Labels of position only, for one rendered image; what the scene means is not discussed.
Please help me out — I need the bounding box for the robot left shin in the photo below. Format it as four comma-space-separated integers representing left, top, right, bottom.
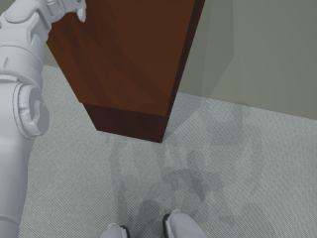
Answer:
107, 223, 121, 230

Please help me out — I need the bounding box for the robot left upper arm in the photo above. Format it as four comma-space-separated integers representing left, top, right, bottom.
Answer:
0, 82, 50, 238

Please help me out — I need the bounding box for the cupboard door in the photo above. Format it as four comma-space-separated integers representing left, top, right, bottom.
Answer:
46, 0, 195, 116

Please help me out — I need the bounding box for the robot right shin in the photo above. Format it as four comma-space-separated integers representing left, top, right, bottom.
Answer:
168, 209, 181, 218

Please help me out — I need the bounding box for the robot shin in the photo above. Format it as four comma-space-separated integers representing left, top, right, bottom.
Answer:
168, 209, 181, 218
107, 223, 121, 230

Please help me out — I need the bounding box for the robot left forearm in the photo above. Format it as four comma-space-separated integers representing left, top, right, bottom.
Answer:
0, 0, 52, 94

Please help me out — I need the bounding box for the robot left hand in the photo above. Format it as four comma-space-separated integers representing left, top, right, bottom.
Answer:
35, 0, 87, 24

